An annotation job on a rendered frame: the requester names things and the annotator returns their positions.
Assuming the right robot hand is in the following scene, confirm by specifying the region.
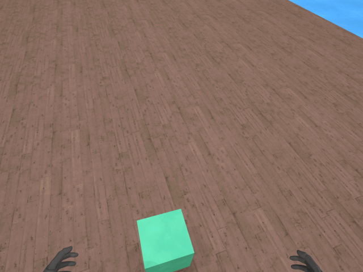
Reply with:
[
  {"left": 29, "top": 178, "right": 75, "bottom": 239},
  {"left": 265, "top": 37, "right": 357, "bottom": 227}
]
[{"left": 289, "top": 250, "right": 322, "bottom": 272}]

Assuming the left robot hand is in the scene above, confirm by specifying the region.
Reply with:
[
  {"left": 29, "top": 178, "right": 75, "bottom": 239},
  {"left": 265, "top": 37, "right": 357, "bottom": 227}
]
[{"left": 43, "top": 246, "right": 78, "bottom": 272}]

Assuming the carton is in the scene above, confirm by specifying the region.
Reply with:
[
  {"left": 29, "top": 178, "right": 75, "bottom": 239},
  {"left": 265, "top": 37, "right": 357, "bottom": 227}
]
[{"left": 137, "top": 209, "right": 194, "bottom": 272}]

